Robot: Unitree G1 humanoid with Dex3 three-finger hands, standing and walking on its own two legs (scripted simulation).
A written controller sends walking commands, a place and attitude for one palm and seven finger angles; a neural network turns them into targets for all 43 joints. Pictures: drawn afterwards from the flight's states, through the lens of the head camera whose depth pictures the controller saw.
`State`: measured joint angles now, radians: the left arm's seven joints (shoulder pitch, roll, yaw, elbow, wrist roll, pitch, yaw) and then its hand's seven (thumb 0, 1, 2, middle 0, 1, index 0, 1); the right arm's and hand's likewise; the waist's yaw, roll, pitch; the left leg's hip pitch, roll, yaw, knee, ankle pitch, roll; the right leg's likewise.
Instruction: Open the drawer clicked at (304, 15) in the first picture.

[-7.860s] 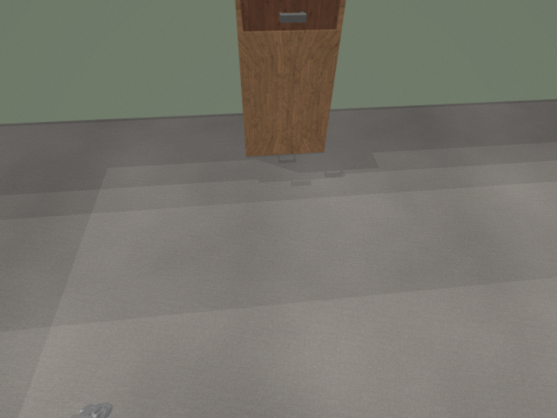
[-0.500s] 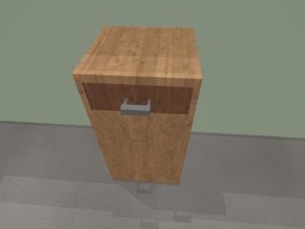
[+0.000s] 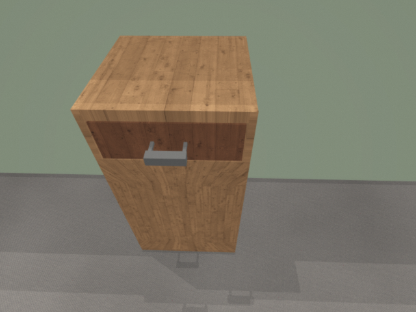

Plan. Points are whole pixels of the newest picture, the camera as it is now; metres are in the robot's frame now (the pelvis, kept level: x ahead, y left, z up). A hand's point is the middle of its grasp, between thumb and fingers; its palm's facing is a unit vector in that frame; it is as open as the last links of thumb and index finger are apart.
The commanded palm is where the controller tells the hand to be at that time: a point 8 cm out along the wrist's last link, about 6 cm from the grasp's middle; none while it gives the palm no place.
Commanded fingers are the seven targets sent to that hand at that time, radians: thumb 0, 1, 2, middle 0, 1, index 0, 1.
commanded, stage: come to a stop and stand still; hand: left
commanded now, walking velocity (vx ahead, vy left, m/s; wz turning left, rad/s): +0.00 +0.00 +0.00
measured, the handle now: (167, 151) +0.51 +0.14 -0.01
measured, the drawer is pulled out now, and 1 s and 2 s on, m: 0.00 0.00 0.00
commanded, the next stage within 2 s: look again from close up in 0.72 s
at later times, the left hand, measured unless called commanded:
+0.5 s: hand out of the picture +0.00 +0.13 -0.17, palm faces +0.05 -0.98 -0.18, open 7.3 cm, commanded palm none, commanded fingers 0.00 0.90 0.90 -0.20 -0.30 -0.20 -0.30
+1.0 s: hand out of the picture +0.00 +0.13 -0.18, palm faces +0.07 -0.98 -0.16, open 7.3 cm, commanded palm none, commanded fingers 0.00 0.90 0.90 -0.20 -0.30 -0.20 -0.30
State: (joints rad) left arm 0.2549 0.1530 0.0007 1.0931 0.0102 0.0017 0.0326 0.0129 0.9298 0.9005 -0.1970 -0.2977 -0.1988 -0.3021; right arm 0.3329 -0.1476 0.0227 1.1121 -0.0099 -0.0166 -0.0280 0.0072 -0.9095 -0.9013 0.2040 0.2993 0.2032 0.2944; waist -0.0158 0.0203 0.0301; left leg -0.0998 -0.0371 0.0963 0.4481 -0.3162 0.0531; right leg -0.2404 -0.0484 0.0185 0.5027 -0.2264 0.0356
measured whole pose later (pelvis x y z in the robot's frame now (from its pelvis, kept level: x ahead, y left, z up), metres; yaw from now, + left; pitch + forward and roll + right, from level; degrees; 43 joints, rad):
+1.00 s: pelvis +0.02 -0.03 +0.00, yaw +1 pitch -1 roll +0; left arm 0.31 0.13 0.00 1.12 0.01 -0.01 0.03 0.01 0.92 0.90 -0.20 -0.30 -0.20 -0.30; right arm 0.33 -0.10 0.02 1.15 -0.01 -0.02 -0.04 0.00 -0.91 -0.90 0.20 0.30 0.20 0.29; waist 0.00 0.00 0.02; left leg -0.09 0.02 0.05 0.43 -0.32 0.00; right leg -0.20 0.01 -0.03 0.45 -0.23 -0.02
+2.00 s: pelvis -0.01 -0.05 -0.03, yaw +2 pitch +6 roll +1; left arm 0.31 0.35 -0.10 0.05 1.09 -0.01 0.44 0.00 0.36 0.67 -0.26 -0.64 -0.26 -0.64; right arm 0.02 -0.20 0.00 0.52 -0.07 0.09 0.05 0.01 -0.91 -0.90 0.20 0.30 0.20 0.29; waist 0.12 0.01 -0.08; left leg -0.47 0.02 0.04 0.80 -0.45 -0.01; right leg -0.58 -0.02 -0.04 0.83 -0.36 -0.03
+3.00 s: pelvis -0.01 -0.02 +0.01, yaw +3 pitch +0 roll +0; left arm -0.14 0.52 -0.03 0.06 0.90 -0.03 -0.02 0.00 -0.49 0.30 -0.32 -1.20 -0.32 -1.20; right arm 0.13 -0.24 0.02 0.62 0.01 0.14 0.00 0.01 -0.91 -0.90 0.21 0.30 0.21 0.29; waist 0.09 0.09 0.01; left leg -0.15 -0.02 0.04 0.40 -0.26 0.02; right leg -0.25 -0.04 -0.04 0.42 -0.18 0.00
